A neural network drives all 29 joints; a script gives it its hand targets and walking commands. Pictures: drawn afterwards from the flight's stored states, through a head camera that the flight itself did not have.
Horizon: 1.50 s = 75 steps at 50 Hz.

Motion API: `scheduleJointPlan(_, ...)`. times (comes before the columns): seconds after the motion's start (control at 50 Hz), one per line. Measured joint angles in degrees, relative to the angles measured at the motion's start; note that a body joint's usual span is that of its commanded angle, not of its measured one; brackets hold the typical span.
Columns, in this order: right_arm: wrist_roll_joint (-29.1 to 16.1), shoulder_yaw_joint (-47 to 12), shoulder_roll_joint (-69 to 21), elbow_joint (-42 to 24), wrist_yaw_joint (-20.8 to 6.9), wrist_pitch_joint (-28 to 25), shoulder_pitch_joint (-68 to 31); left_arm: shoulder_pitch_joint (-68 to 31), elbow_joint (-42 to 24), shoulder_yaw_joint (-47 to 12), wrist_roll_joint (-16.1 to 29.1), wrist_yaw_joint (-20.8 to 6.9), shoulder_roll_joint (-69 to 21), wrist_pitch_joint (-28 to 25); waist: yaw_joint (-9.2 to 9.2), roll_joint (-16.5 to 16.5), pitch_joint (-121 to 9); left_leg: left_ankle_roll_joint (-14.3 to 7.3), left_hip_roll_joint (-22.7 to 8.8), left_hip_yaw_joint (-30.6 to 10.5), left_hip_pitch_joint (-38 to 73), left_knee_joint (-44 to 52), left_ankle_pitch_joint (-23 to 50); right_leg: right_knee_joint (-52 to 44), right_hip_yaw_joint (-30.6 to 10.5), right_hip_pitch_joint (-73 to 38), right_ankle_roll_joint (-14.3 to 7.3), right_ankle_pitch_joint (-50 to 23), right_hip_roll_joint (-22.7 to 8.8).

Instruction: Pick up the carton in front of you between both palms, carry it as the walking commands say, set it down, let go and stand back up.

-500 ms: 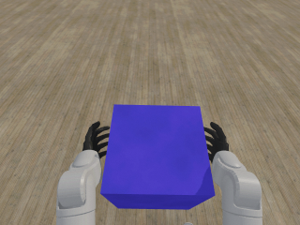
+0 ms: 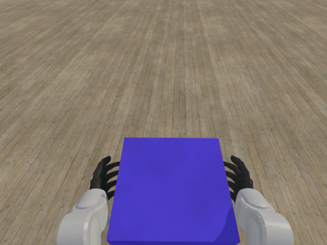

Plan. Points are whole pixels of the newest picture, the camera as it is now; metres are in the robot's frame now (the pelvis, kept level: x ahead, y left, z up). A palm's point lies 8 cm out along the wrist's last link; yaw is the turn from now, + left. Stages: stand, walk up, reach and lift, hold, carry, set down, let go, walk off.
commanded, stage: carry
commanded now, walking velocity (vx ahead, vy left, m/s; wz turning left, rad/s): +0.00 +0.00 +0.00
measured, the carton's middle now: (170, 202) +0.23 +0.00 +0.02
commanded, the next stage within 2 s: hold in 1.92 s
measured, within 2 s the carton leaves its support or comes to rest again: neither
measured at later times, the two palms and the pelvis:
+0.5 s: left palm (103, 161) +0.30 +0.17 +0.08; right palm (227, 163) +0.29 -0.13 +0.08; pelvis +0.07 +0.02 -0.01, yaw -1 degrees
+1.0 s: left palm (103, 173) +0.28 +0.16 +0.07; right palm (229, 175) +0.27 -0.14 +0.07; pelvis +0.04 +0.02 +0.00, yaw -2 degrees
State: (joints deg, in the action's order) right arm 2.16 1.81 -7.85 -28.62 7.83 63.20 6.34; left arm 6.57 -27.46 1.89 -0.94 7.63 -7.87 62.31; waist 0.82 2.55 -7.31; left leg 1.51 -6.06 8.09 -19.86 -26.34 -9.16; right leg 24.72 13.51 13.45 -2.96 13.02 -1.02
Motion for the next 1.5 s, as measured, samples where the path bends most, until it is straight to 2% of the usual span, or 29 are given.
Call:
scheduleJointPlan(0.02,0.0,-0.1,0.0,0.0,0.0,0.2,0.0,-0.1,-0.1,0.1,-0.1,0.0,0.0,0.4,-0.18,-0.3,-0.9,-0.3,-0.1,0.2,0.6,-0.2,2.2,1.3,-0.2,-0.3,0.4,1.5,-0.1)
scheduleJointPlan(0.1,-0.3,0.3,0.1,0.7,0.3,1.8,-1.2,-1.5,-0.3,0.5,-0.5,0.3,0.1,3.0,-0.8,-3.1,-3.4,-1.3,1.0,1.4,2.2,-2.0,-3.0,2.6,-1.3,-1.7,1.6,4.4,-1.5)
scheduleJointPlan(0.18,-0.9,0.9,0.2,1.6,0.5,2.6,-2.7,-3.1,0.0,0.7,-0.6,0.8,0.3,4.4,-1.19,-4.0,-3.8,-1.5,1.7,2.2,2.4,-2.9,-5.1,4.0,-2.1,-1.5,2.5,6.3,-2.4)
scheduleJointPlan(0.36,-1.6,0.8,0.1,0.8,0.9,2.3,-2.1,-2.3,-1.1,0.6,-0.1,1.1,0.1,4.2,-1.23,-3.4,-1.8,-2.0,2.2,2.9,2.4,-4.7,-7.7,5.5,-2.9,-1.3,3.5,8.3,-3.3)
scheduleJointPlan(0.64,-1.4,0.5,0.1,-0.4,0.9,2.6,-1.4,-1.4,-2.0,0.4,0.1,1.1,0.1,4.0,-0.88,-2.9,-1.7,-2.2,2.2,3.0,3.3,-4.5,-7.6,5.0,-3.0,-2.3,3.6,7.9,-3.3)
scheduleJointPlan(0.84,0.6,0.6,0.2,3.9,-0.5,2.2,-2.2,-2.1,2.1,0.4,-2.0,-0.2,0.2,3.7,-1.03,-2.8,-1.5,-2.4,2.1,3.0,3.5,-2.7,-5.3,3.6,-2.9,-2.4,3.2,5.9,-2.9)
scheduleJointPlan(1.12,5.4,2.2,0.6,18.4,-3.6,-6.9,-8.1,-7.9,16.7,2.0,-6.6,-3.4,0.6,-5.6,-0.75,-2.6,0.2,-2.5,1.8,3.0,2.1,-1.4,-2.5,3.2,-2.8,-0.4,2.5,3.7,-2.5)
scheduleJointPlan(1.38,9.3,5.9,0.4,36.7,-5.7,-21.9,-14.4,-14.1,34.9,5.7,-10.8,-5.8,0.4,-20.5,-1.14,-2.7,2.0,-2.4,1.5,3.0,1.2,-1.3,-1.6,3.6,-2.8,0.6,2.1,3.0,-2.3)
scheduleJointPlan(1.5,9.4,7.0,0.2,38.4,-5.8,-25.5,-16.0,-15.6,36.5,6.7,-11.0,-5.8,0.3,-24.2,-1.01,-2.7,3.2,-2.3,1.4,2.9,0.9,-1.6,-1.6,3.9,-2.8,1.0,2.0,3.1,-2.2)
